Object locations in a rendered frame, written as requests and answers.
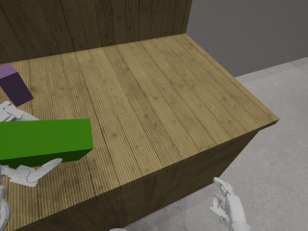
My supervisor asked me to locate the table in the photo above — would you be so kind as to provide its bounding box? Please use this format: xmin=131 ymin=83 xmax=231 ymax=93
xmin=0 ymin=0 xmax=280 ymax=231

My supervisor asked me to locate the left robot forearm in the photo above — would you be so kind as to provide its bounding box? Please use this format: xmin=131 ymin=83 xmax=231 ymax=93
xmin=0 ymin=185 xmax=12 ymax=231

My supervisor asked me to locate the sponge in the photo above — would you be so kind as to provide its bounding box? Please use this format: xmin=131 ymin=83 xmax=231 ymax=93
xmin=0 ymin=118 xmax=94 ymax=169

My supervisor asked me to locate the robot right hand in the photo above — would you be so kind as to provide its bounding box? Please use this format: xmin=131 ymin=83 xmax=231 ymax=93
xmin=210 ymin=177 xmax=247 ymax=230

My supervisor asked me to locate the robot left hand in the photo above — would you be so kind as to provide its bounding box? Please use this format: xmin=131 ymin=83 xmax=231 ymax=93
xmin=0 ymin=101 xmax=63 ymax=188

